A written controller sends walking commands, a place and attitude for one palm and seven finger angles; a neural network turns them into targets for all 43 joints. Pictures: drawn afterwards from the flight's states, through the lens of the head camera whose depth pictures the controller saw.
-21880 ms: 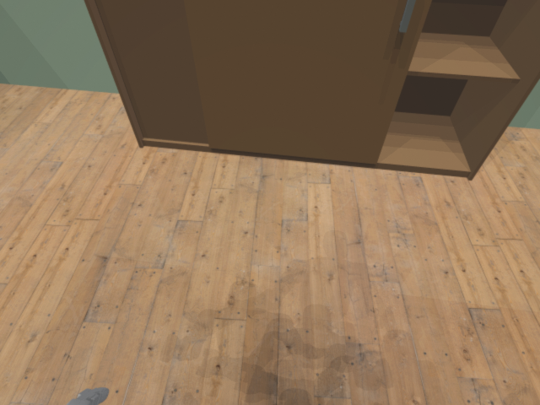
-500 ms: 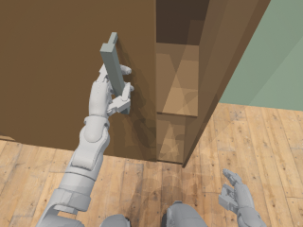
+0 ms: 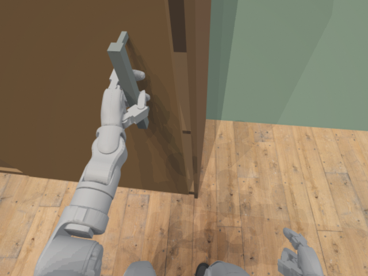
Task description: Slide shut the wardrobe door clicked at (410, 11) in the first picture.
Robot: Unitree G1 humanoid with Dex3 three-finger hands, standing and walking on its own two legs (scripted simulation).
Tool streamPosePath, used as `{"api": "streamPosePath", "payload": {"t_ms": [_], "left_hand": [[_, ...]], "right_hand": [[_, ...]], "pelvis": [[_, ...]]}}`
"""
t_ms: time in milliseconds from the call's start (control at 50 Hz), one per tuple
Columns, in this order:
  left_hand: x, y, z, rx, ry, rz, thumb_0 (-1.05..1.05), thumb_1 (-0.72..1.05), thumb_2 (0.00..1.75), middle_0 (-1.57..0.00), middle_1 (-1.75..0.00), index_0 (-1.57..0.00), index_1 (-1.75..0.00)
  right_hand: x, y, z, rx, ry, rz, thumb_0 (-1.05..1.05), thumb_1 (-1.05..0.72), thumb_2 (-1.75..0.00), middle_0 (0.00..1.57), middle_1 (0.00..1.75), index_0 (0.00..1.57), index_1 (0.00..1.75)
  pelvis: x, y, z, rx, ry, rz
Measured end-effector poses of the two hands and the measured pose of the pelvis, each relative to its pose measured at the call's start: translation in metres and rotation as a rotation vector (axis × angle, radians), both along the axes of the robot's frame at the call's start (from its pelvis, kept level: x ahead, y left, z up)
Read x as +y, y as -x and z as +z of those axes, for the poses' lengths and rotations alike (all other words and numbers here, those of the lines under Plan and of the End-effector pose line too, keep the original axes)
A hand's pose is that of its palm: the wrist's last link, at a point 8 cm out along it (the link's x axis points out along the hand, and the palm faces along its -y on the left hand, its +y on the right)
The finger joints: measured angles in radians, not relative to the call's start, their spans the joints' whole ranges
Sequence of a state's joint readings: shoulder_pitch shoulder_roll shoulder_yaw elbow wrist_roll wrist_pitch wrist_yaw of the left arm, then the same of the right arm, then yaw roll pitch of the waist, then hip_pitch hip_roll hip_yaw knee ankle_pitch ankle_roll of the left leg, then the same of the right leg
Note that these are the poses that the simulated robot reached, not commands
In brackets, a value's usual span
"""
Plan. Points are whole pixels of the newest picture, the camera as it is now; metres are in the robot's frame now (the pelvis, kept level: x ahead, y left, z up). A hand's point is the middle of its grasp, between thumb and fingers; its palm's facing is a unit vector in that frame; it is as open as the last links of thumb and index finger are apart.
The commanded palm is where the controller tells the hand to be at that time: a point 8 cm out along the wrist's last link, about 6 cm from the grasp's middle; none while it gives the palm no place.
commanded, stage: step sideways, sliding the door along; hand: left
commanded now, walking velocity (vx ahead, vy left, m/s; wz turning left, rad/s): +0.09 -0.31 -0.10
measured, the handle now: (134, 86) +0.47 +0.15 +0.11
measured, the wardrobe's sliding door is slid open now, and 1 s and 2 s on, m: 0.03 0.00 0.00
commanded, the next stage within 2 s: stop walking and hold the door there in 0.30 s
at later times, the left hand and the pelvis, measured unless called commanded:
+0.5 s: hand (159, 105) +0.42 +0.09 +0.11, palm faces +0.34 -0.93 -0.15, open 6.4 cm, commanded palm +0.39 +0.13 +0.11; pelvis +0.01 -0.14 +0.00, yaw +1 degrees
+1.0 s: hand (157, 106) +0.42 +0.10 +0.10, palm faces +0.30 -0.93 -0.20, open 5.8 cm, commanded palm +0.38 +0.13 +0.11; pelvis +0.03 -0.11 +0.02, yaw -5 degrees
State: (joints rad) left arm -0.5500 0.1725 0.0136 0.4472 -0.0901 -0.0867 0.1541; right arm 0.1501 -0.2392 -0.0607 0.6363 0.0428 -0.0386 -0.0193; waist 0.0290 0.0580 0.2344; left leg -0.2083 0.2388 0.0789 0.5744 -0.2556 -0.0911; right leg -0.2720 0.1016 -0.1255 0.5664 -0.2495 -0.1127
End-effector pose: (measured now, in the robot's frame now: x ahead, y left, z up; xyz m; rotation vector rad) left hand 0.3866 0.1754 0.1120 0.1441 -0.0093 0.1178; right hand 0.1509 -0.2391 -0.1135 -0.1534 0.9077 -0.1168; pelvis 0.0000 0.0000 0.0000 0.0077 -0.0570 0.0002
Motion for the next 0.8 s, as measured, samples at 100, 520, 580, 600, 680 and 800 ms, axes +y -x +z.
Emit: {"api": "streamPosePath", "payload": {"t_ms": [100, 520, 580, 600, 680, 800], "left_hand": [[-0.031, 0.002, 0.001, 0.02, 0.016, 0.009, 0.01, 0.77, 0.8, -0.34, -1.36, -0.16, -1.4], [-0.04, 0.003, 0.002, 0.035, 0.0, 0.255, 0.0, 0.69, 0.85, -0.41, -1.25, -0.23, -1.4], [-0.042, 0.003, 0.004, 0.059, 0.001, 0.305, -0.01, 0.67, 0.85, -0.41, -1.2, -0.27, -1.4], [-0.043, 0.003, 0.004, 0.065, 0.0, 0.319, -0.01, 0.66, 0.85, -0.41, -1.2, -0.29, -1.4], [-0.043, 0.003, 0.005, 0.068, -0.017, 0.338, -0.02, 0.65, 0.86, -0.42, -1.21, -0.3, -1.4], [-0.04, 0.003, 0.004, 0.061, -0.033, 0.292, -0.02, 0.67, 0.82, -0.41, -1.26, -0.31, -1.4]], "right_hand": [[-0.017, 0.001, 0.003, -0.013, -0.024, -0.037, 0.01, -0.9, -0.89, 0.2, 0.3, 0.2, 0.3], [-0.124, -0.004, -0.011, 0.088, -0.03, 0.017, 0.01, -0.9, -0.89, 0.21, 0.3, 0.21, 0.3], [-0.149, -0.01, 0.004, 0.032, 0.019, -0.01, 0.01, -0.9, -0.89, 0.2, 0.3, 0.2, 0.3], [-0.156, -0.012, 0.009, 0.012, 0.035, -0.021, 0.01, -0.9, -0.89, 0.2, 0.3, 0.2, 0.3], [-0.18, -0.018, 0.024, -0.06, 0.091, -0.071, 0.01, -0.9, -0.89, 0.2, 0.3, 0.2, 0.3], [-0.191, -0.018, 0.043, -0.098, 0.136, -0.119, 0.01, -0.91, -0.89, 0.2, 0.3, 0.2, 0.3]], "pelvis": [[-0.021, 0.004, 0.007, 0.029, -0.032, -0.017], [-0.138, -0.013, 0.006, 0.035, -0.028, 0.007], [-0.144, -0.017, 0.016, 0.06, -0.061, -0.016], [-0.145, -0.019, 0.018, 0.065, -0.066, -0.024], [-0.145, -0.024, 0.018, 0.059, -0.044, -0.045], [-0.14, -0.028, 0.015, 0.05, -0.004, -0.069]]}}
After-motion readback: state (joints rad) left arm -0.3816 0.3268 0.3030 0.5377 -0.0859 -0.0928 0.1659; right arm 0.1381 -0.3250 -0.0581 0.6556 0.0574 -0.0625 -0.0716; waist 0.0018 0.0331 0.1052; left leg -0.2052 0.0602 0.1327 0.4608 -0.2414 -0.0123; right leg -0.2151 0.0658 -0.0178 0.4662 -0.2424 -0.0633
